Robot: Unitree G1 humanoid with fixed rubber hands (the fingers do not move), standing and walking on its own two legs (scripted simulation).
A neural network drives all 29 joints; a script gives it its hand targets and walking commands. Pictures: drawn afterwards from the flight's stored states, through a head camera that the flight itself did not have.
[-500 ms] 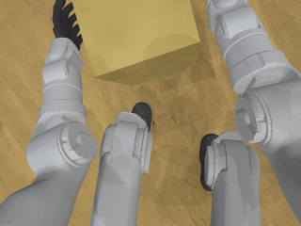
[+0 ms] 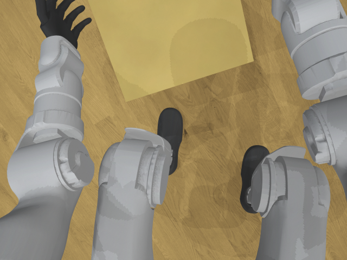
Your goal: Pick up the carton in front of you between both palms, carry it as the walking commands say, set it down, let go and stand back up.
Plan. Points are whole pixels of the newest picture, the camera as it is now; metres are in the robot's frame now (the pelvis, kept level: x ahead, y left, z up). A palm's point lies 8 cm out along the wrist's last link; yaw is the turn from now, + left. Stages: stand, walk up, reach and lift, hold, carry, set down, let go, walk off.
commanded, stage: set down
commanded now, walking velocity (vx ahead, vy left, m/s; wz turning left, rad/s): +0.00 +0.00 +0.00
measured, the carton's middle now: (178, 30) +0.49 +0.12 -0.26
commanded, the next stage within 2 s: let go in 0.96 s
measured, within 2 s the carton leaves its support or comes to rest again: neither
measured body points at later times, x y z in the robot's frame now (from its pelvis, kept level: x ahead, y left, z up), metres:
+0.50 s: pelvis +0.01 +0.00 +0.09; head +0.34 +0.04 +0.39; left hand +0.46 +0.33 -0.02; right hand +0.62 -0.02 -0.02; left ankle +0.16 +0.14 -0.35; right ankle +0.08 -0.12 -0.35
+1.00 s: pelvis +0.05 +0.00 +0.22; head +0.34 +0.04 +0.56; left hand +0.45 +0.33 +0.13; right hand +0.62 -0.04 +0.13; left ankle +0.16 +0.14 -0.35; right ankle +0.08 -0.12 -0.35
